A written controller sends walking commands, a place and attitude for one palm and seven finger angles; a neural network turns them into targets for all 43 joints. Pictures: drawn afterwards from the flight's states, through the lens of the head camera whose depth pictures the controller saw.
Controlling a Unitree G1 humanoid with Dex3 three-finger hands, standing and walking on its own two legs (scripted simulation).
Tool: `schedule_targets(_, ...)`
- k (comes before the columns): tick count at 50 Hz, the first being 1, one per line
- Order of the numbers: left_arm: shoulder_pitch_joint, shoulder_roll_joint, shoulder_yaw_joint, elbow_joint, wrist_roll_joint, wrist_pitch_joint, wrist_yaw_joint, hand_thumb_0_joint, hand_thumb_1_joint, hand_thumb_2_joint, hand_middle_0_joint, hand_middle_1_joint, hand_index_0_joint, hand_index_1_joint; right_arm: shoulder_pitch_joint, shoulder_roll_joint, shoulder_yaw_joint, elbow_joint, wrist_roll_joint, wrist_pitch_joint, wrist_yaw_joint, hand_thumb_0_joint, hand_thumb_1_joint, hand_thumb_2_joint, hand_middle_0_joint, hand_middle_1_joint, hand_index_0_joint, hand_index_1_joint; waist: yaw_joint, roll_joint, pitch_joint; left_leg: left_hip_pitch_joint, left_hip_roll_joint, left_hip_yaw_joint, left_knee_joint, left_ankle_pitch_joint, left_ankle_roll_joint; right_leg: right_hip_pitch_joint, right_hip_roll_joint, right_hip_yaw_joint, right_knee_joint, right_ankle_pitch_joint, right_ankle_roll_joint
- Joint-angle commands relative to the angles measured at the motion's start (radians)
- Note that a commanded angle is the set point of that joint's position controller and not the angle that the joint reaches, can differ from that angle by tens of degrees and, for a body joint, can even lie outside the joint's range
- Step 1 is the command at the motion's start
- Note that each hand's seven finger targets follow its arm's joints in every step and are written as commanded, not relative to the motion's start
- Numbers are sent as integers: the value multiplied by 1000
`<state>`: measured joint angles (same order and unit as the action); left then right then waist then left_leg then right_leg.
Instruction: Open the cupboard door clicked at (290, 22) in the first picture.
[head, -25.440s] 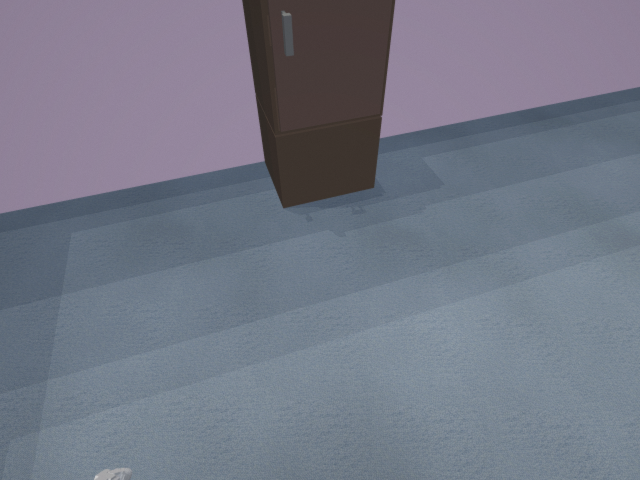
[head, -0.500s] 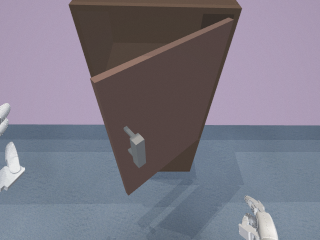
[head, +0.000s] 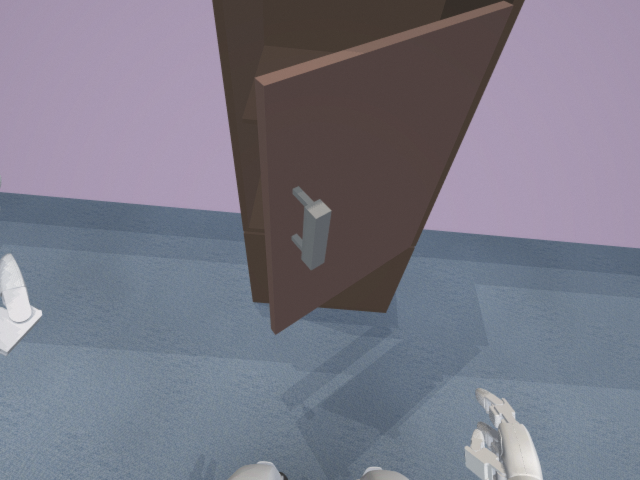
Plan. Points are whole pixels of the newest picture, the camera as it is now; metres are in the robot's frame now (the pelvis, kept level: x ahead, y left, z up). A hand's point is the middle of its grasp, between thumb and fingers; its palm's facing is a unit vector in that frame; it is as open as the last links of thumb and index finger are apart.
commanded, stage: step back with the hand held close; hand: left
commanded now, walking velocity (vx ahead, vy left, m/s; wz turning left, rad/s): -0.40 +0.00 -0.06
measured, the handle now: (306, 227) +0.44 +0.06 +0.03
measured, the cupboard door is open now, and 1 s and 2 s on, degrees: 41 41 41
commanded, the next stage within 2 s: stop stepping back and stand still in 0.10 s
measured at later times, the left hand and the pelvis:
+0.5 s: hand (4, 457) +0.11 +0.23 +0.18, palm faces +0.36 -0.81 -0.46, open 7.4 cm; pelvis -0.10 -0.02 +0.00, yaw -5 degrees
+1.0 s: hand out of the picture +0.07 +0.24 +0.17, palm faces +0.41 -0.80 -0.43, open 7.4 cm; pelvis -0.15 -0.01 +0.00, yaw -4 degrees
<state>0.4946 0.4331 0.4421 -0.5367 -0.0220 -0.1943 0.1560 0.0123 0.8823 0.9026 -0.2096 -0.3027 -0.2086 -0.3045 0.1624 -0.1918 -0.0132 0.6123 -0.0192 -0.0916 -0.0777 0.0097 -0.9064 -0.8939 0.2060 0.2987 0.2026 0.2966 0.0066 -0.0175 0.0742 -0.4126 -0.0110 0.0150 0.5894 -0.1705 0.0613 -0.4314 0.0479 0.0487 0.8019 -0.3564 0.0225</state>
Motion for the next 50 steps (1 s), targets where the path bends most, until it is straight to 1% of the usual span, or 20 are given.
schedule_targets(1,41,149,129,-269,-17,-83,28,0,900,900,-200,-300,-200,-300,-44,-133,-64,-132,1,-93,13,0,-900,-900,200,300,200,300,0,139,-234,156,331,-278,-310,115,107,4,1,22,282,-140,-6)
schedule_targets(11,51,167,105,-241,-53,-41,21,0,900,900,-200,-300,-200,-300,-62,-128,-35,-121,1,-74,16,0,-900,-900,200,300,200,300,4,278,-267,193,200,-99,-461,-169,-24,273,43,-144,-304,-138,-44)
schedule_targets(13,124,230,161,-263,-59,-49,9,0,900,900,-200,-300,-200,-300,-54,-117,-31,-141,5,-53,21,0,-900,-900,200,300,200,300,2,171,-273,221,84,5,-283,-139,-84,286,-26,-102,-573,3,-82)
schedule_targets(15,123,296,218,-274,-66,-69,14,0,900,900,-200,-300,-200,-300,-76,-108,-14,-141,3,-32,23,0,-900,-900,200,300,200,300,8,-96,-229,242,20,31,165,-100,-95,23,-324,160,-662,85,-161)
schedule_targets(16,76,267,187,-260,-64,-62,15,0,900,900,-200,-300,-200,-300,-67,-111,-13,-139,9,-42,20,0,-900,-900,200,300,200,300,12,-135,-215,102,5,-12,307,-153,-90,66,-361,174,-598,219,-196)
schedule_targets(18,57,227,167,-199,-52,-35,11,0,900,900,-200,-300,-200,-300,-60,-115,-12,-145,36,-50,14,0,-900,-900,200,300,200,300,-8,-196,-207,-63,32,-25,287,-141,-74,276,-293,88,-430,615,-142)
schedule_targets(20,41,179,135,-120,-37,-25,18,0,900,900,-200,-300,-200,-300,-53,-114,-3,-126,32,-55,-5,0,-900,-900,200,300,200,300,-19,-81,-147,18,33,18,53,-88,-53,301,-265,48,-380,685,-118)
schedule_targets(22,-17,163,102,-95,-29,-29,20,0,900,900,-200,-300,-200,-300,-32,-139,-14,-108,29,-63,-14,0,-900,-900,200,300,200,300,-28,26,-171,225,29,18,-106,172,-22,244,-190,-1,-308,632,-41)
schedule_targets(25,-33,174,83,-105,-18,-40,20,0,900,900,-200,-300,-200,-300,-12,-159,-21,-120,28,-72,-15,0,-900,-900,200,300,200,300,-20,133,-215,351,142,-150,-111,428,39,145,-75,-58,-206,368,9)
schedule_targets(27,-34,168,72,-165,-20,-53,14,0,900,900,-200,-300,-200,-300,-28,-151,-21,-122,20,-84,-7,0,-900,-900,200,300,200,300,-14,201,-181,225,206,-282,-256,165,55,178,-38,-64,-176,-60,-4)
schedule_targets(28,-14,192,99,-170,-18,-54,14,0,900,900,-200,-300,-200,-300,-41,-156,-22,-122,15,-92,-7,0,-900,-900,200,300,200,300,-5,194,-135,109,214,-303,-331,-98,62,228,-40,-59,-192,-110,-12)
schedule_targets(31,56,179,124,-164,-12,-56,20,0,900,900,-200,-300,-200,-300,-56,-141,-21,-141,10,-81,-7,0,-900,-900,200,300,200,300,-7,197,-68,-104,127,-172,-367,-447,-12,353,-44,-84,-351,-94,-56)
schedule_targets(32,84,178,128,-149,-14,-54,20,0,900,900,-200,-300,-200,-300,-52,-137,-29,-145,11,-73,-5,0,-900,-900,200,300,200,300,-6,116,-71,-91,72,-110,-242,-412,-37,305,-74,-14,-436,-194,-80)
schedule_targets(34,88,203,145,-154,-18,-57,21,0,900,900,-200,-300,-200,-300,-32,-130,-46,-130,11,-52,0,0,-900,-900,200,300,200,300,-3,-186,-51,-103,-3,-16,277,-196,-68,139,-347,394,-673,-410,-218)
schedule_targets(35,47,179,129,-135,-23,-64,21,0,900,900,-200,-300,-200,-300,-12,-142,-47,-114,8,-57,1,0,-900,-900,200,300,200,300,-17,-156,-20,-173,12,-31,419,-174,-74,140,-378,391,-663,-268,-238)
schedule_targets(37,-29,167,108,-87,-10,-84,18,0,900,900,-200,-300,-200,-300,8,-131,-31,-95,9,-76,2,0,-900,-900,200,300,200,300,-31,-36,-30,-142,67,-41,346,-167,-62,170,-337,229,-572,-26,-206)
schedule_targets(42,-104,138,57,-55,2,-81,29,0,900,900,-200,-300,-200,-300,-9,-127,-31,-100,10,-102,-23,0,-900,-900,200,300,200,300,-11,-33,-52,195,30,72,-87,-117,-27,107,-230,97,-473,-71,-129)
schedule_targets(45,-101,143,66,-137,-6,-83,27,0,900,900,-200,-300,-200,-300,-17,-161,-39,-129,19,-106,-22,0,-900,-900,200,300,200,300,-4,98,-96,275,165,-140,-166,24,31,104,-91,-5,-278,107,-40)
schedule_targets(47,-51,152,91,-113,-4,-77,18,0,900,900,-200,-300,-200,-300,-15,-139,-24,-114,17,-100,-17,0,-900,-900,200,300,200,300,-13,157,-86,185,204,-209,-242,-85,46,141,-53,-68,-238,49,-17)
schedule_targets(50,-31,154,102,-155,0,-81,18,0,900,900,-200,-300,-200,-300,-19,-133,-20,-114,14,-112,-11,0,-900,-900,200,300,200,300,-4,142,-114,157,191,-153,-213,36,33,220,-57,-74,-281,132,-17)
